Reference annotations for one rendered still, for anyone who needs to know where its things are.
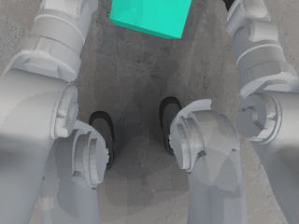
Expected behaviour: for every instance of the carton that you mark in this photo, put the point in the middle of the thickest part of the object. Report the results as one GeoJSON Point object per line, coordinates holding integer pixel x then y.
{"type": "Point", "coordinates": [161, 18]}

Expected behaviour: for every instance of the robot right forearm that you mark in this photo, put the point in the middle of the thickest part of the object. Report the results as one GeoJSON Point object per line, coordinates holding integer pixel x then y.
{"type": "Point", "coordinates": [258, 55]}

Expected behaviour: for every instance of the robot left forearm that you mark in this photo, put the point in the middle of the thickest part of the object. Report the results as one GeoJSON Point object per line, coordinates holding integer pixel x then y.
{"type": "Point", "coordinates": [56, 39]}

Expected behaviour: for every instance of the robot left upper arm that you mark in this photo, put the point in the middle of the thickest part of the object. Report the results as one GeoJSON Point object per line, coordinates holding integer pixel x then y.
{"type": "Point", "coordinates": [34, 111]}

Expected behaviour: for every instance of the robot right upper arm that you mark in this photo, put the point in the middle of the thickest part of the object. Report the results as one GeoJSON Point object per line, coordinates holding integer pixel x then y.
{"type": "Point", "coordinates": [269, 120]}

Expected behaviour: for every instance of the robot right shin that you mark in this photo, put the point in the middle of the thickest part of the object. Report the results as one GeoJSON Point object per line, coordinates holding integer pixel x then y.
{"type": "Point", "coordinates": [204, 104]}

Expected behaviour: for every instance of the left robot thigh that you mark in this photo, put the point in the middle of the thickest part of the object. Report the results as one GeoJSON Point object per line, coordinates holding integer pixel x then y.
{"type": "Point", "coordinates": [74, 168]}

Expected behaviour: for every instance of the robot right hand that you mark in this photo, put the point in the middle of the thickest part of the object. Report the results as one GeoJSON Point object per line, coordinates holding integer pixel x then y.
{"type": "Point", "coordinates": [228, 3]}

